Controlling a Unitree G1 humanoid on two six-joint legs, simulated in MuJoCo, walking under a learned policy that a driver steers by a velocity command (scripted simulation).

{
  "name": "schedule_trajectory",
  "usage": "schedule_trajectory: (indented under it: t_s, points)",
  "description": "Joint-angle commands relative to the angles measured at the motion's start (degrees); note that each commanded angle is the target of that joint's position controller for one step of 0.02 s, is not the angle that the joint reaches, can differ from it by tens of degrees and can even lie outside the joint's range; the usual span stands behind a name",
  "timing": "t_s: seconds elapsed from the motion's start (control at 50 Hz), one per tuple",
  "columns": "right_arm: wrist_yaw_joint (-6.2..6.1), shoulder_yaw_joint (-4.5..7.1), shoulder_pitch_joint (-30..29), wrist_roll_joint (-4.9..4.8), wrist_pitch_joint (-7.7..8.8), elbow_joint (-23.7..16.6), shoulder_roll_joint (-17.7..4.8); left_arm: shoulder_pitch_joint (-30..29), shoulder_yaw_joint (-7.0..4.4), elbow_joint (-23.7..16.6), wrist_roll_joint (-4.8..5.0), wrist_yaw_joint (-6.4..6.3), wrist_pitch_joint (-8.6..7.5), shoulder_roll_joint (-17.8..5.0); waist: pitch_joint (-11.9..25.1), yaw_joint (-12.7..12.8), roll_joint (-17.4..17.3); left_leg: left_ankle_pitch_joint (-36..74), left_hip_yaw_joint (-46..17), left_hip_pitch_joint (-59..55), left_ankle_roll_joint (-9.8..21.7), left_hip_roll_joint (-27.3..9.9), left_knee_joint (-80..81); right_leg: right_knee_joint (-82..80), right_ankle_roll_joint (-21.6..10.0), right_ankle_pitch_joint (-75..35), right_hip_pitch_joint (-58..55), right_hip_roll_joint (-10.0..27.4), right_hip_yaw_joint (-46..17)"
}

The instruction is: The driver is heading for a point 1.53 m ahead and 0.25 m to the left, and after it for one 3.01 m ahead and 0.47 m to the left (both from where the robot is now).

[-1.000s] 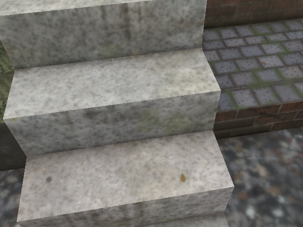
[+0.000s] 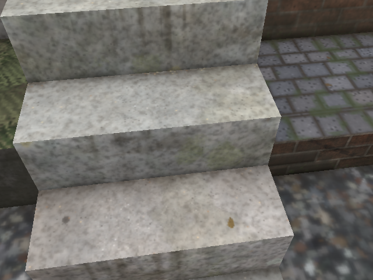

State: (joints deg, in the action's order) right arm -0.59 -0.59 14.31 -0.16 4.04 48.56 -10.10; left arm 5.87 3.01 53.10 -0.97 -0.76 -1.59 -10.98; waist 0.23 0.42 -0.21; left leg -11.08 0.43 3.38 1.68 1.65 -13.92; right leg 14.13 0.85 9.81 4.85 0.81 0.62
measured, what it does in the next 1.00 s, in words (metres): stands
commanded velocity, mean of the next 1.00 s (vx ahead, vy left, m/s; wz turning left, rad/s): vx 0.50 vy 0.00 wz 0.00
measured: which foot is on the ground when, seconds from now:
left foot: down 0.00-1.00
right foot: down 0.00-1.00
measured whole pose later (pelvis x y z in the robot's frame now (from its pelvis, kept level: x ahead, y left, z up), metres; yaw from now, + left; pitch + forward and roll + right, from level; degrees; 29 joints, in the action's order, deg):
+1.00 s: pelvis +0.00 +0.00 +0.00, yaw +1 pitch +1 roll +0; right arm 0.4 -1.7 13.5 -0.1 4.0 49.7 -11.0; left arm 5.6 3.2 51.7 -0.8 0.4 -1.4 -12.0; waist 0.4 0.1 -1.2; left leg -10.9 0.1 3.7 1.3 1.3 -13.7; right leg 13.4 0.8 9.5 4.8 0.8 1.1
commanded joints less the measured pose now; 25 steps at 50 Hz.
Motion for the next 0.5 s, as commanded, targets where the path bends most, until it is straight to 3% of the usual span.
schedule_trajectory:
  t_s: [0.02,0.2,0.32,0.34,0.36,0.38,0.4,0.44,0.46,0.5]
  points:
    - [-0.09,0.98,0.5,-0.05,0.66,-2.7,-5.1,-2.7,-0.89,-3.3,0.03,-0.19,-0.79,-5.1,2.3,0.0,-0.6,18.3,-4.9,-0.7,-1.5,-8.0,0.5,-0.8,-1.3,-10.8,-0.7,5.9,-4.0]
    - [-0.22,0.54,0.1,-0.17,0.61,-1.9,-5.5,-3.6,-0.65,-3.9,0.0,-0.33,-0.78,-5.7,2.5,-0.5,0.5,20.3,-4.4,-1.2,-1.3,-7.9,-0.2,-0.3,-1.3,-13.6,-0.8,6.2,-4.1]
    - [-0.11,0.25,0.0,-0.07,0.67,-1.5,-5.5,-2.1,-0.52,-3.5,0.05,-0.18,-0.66,-6.0,3.2,0.3,-0.8,18.5,-4.9,-0.5,-1.6,-8.0,0.4,-0.7,-1.4,-11.5,-2.1,6.1,-3.9]
    - [-0.16,0.21,-0.5,-0.21,0.66,-1.7,-5.8,-3.4,-0.43,-4.0,-0.17,-0.22,-0.62,-6.3,2.1,-0.2,0.0,18.6,-4.7,-0.3,-1.4,-7.9,0.1,-0.8,-1.4,-12.9,-1.3,6.3,-4.2]
    - [0.51,-0.22,-0.3,-0.5,0.61,-1.8,-4.4,-4.2,-0.72,-4.6,0.32,0.75,-0.18,-6.8,1.5,-0.7,-4.1,20.1,-3.9,0.3,-1.9,-7.4,0.2,-1.2,-1.3,-14.6,-0.6,6.7,-4.8]
    - [0.77,-0.31,0.0,-0.47,0.59,-1.7,-4.2,-4.3,-0.87,-4.7,0.24,1.06,-0.04,-7.2,2.3,-0.8,-3.0,20.7,-4.0,0.1,-2.0,-7.5,-0.1,-0.9,-1.3,-15.1,-1.2,6.7,-4.5]
    - [0.3,0.27,0.6,-0.02,0.65,-1.3,-6.0,-2.3,-0.71,-3.9,-0.11,0.26,-0.48,-6.4,4.4,0.1,1.6,19.1,-5.2,-0.9,-1.6,-8.2,0.1,-0.4,-1.4,-12.2,-2.9,6.0,-3.5]
    - [0.01,0.34,-0.5,0.08,0.66,-1.5,-6.5,-2.4,-0.4,-3.7,-0.14,-0.05,-0.7,-5.8,2.9,0.3,1.0,17.0,-5.1,-0.2,-1.5,-8.1,0.6,-1.2,-1.2,-10.7,-2.0,6.0,-3.9]
    - [0.76,-0.17,-0.8,-0.25,0.6,-2.0,-5.0,-3.5,-0.75,-4.4,0.21,0.91,-0.34,-6.6,1.2,-0.3,-3.4,18.0,-4.2,1.1,-2.1,-7.6,1.0,-1.8,-1.1,-12.0,-1.1,6.5,-4.5]
    - [1.15,-0.21,-0.1,-0.26,0.59,-1.9,-4.8,-3.4,-1.07,-4.5,0.14,1.38,-0.18,-7.1,2.4,-0.4,-2.2,19.3,-4.3,0.6,-2.2,-7.7,0.5,-1.4,-1.3,-13.1,-1.8,6.4,-4.0]
Next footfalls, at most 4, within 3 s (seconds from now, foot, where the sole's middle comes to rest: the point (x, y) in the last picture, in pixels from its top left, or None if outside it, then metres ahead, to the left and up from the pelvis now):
none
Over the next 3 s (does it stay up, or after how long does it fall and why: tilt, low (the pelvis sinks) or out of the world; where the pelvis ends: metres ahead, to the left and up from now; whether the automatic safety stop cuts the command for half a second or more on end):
stays up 0.00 0.00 0.00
